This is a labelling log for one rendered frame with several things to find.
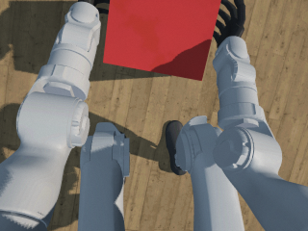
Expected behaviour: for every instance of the robot left upper arm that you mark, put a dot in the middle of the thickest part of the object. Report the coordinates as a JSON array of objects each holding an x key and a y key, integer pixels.
[{"x": 49, "y": 126}]

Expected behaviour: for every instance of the carton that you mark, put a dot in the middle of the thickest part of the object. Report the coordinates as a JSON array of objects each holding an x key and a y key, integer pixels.
[{"x": 171, "y": 37}]

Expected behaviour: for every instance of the robot right hand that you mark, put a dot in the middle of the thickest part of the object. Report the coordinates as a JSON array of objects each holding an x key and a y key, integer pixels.
[{"x": 234, "y": 23}]

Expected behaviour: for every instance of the right robot thigh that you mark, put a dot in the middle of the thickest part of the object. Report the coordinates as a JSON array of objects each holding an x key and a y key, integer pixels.
[{"x": 216, "y": 204}]

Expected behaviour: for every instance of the robot right upper arm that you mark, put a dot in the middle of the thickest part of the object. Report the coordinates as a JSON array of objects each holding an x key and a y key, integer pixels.
[{"x": 251, "y": 161}]

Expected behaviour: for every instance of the robot right foot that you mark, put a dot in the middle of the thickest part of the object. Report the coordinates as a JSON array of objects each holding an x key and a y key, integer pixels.
[{"x": 172, "y": 131}]

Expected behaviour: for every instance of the robot left hand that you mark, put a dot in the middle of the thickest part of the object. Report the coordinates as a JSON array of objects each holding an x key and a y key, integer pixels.
[{"x": 95, "y": 2}]

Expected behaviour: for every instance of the left robot forearm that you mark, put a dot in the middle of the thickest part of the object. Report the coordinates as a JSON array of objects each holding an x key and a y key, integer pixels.
[{"x": 72, "y": 56}]

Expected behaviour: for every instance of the right robot forearm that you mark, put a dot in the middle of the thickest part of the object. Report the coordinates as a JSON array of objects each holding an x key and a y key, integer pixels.
[{"x": 237, "y": 91}]

